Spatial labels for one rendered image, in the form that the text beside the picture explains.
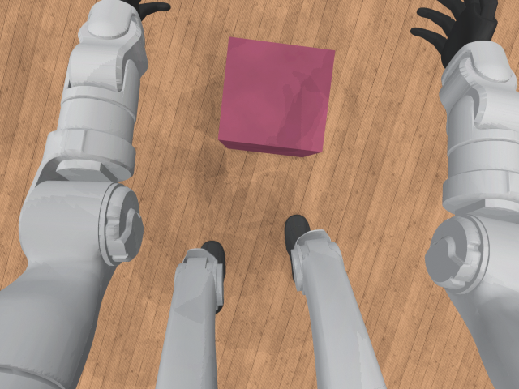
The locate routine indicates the robot left forearm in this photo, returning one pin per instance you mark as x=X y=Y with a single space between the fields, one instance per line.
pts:
x=93 y=140

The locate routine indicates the robot right forearm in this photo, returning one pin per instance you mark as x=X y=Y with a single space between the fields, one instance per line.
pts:
x=482 y=105

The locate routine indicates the robot right hand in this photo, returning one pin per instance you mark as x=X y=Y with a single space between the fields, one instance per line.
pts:
x=475 y=21

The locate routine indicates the robot left hand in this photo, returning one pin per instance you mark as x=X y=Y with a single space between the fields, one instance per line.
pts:
x=148 y=8

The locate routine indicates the robot left thigh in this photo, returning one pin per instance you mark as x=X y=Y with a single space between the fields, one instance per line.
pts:
x=188 y=358

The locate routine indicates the robot right shin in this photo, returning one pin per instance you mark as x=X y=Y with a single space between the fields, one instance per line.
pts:
x=317 y=234

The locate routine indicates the carton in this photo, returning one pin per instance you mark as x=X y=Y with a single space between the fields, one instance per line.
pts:
x=275 y=97

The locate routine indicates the robot right upper arm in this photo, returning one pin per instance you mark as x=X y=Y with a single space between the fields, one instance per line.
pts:
x=476 y=260

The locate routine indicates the robot left upper arm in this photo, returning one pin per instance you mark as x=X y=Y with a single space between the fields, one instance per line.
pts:
x=74 y=235

